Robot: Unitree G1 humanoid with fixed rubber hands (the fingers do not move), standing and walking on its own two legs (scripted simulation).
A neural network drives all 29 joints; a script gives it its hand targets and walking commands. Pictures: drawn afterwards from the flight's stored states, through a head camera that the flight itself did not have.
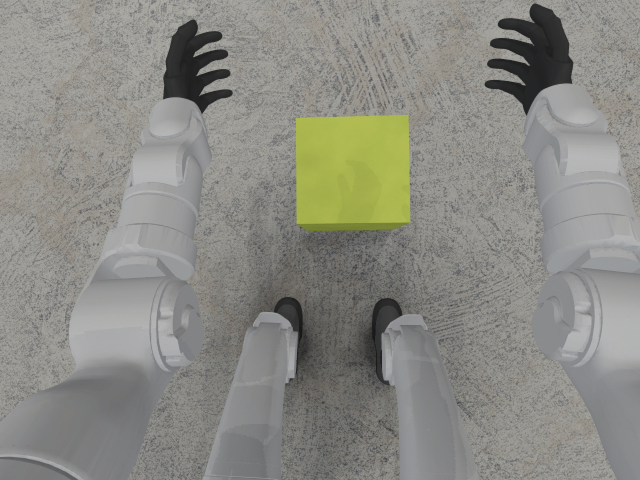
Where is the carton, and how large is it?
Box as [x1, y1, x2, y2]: [296, 115, 409, 230]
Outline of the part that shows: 408,115 296,118 297,223 307,230 393,229 409,222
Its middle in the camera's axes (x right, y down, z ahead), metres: +0.07 -0.13 +0.84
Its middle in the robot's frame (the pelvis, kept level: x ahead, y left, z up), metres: +0.50 -0.02 -0.52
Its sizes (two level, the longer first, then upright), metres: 0.210 0.200 0.250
